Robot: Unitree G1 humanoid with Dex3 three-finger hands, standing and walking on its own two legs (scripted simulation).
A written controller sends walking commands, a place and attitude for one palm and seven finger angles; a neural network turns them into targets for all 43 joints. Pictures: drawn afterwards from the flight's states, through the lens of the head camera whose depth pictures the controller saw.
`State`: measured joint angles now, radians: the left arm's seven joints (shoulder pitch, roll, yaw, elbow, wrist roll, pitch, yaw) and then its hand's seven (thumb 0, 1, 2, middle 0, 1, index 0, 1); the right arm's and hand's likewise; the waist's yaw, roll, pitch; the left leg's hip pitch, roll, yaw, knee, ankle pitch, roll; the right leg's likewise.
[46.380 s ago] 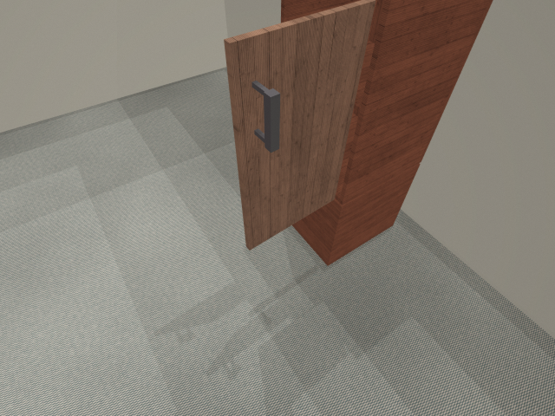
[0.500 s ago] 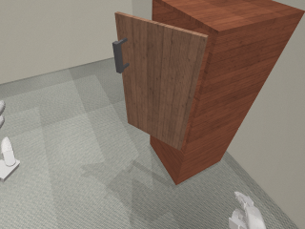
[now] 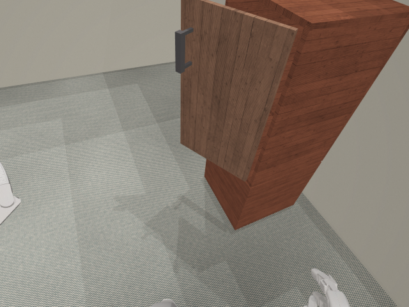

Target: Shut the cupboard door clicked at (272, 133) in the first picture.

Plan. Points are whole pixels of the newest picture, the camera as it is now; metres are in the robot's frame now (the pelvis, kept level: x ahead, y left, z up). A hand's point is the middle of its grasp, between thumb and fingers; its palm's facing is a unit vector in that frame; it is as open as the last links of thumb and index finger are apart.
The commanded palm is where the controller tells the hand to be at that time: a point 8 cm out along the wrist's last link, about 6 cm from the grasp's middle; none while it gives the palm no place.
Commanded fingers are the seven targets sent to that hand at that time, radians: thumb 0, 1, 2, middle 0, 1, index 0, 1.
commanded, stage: step back with the hand held close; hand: left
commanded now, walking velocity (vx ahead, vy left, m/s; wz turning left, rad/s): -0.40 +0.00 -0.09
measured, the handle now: (184, 50) +0.79 +0.09 +0.13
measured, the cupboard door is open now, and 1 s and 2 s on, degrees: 29 29 29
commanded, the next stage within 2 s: stop stepping back and stand still in 0.22 s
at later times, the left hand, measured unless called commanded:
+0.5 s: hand out of the picture +0.14 +0.28 +0.19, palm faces +0.40 -0.84 -0.36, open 7.4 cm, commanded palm +0.09 +0.32 +0.19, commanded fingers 0.00 0.90 0.90 -0.20 -0.30 -0.20 -0.30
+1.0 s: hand out of the picture +0.12 +0.33 +0.18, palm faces +0.35 -0.85 -0.39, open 7.4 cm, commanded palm +0.05 +0.36 +0.19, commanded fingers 0.00 0.90 0.90 -0.20 -0.30 -0.20 -0.30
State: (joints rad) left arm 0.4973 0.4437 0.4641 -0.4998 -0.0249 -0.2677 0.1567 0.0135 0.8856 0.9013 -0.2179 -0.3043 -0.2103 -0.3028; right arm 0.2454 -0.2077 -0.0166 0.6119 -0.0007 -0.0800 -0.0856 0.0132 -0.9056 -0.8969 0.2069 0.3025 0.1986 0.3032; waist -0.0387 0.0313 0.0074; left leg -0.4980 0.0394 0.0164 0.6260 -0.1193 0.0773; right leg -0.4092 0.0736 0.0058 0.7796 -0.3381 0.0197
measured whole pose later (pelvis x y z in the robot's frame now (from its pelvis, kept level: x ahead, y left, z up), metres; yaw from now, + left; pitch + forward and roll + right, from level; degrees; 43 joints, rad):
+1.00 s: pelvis -0.12 +0.08 +0.02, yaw -6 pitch +0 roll -1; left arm 0.52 0.41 0.43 -0.49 -0.05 -0.15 0.17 0.02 0.89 0.90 -0.21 -0.30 -0.20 -0.30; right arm 0.26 -0.15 0.03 0.66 -0.02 -0.11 -0.07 0.01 -0.91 -0.90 0.21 0.30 0.20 0.30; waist -0.04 -0.05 -0.03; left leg -0.26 0.03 0.06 0.52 -0.26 0.01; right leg -0.31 0.03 -0.05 0.70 -0.37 0.00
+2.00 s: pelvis -0.13 +0.07 +0.02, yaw -7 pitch -3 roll +0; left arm 0.34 0.11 0.01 1.17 0.00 0.00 0.03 0.00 0.91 0.90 -0.20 -0.30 -0.20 -0.30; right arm 0.35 -0.11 0.01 1.14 -0.02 0.02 -0.04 0.00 -0.91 -0.90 0.20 0.30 0.20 0.30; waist -0.01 0.02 0.01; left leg -0.15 0.04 0.06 0.40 -0.21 -0.01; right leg -0.14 0.03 -0.08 0.39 -0.20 -0.05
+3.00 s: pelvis -0.12 +0.09 +0.03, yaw -8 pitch -2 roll +0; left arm 0.20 0.24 0.02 1.13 0.01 -0.01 0.01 0.00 0.91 0.90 -0.20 -0.30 -0.20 -0.30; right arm 0.21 -0.25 -0.01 1.11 -0.01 0.00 -0.02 0.00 -0.91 -0.90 0.20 0.30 0.20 0.30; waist -0.01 0.01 0.04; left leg -0.14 0.01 0.08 0.36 -0.19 0.02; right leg -0.14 0.00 -0.06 0.36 -0.18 -0.02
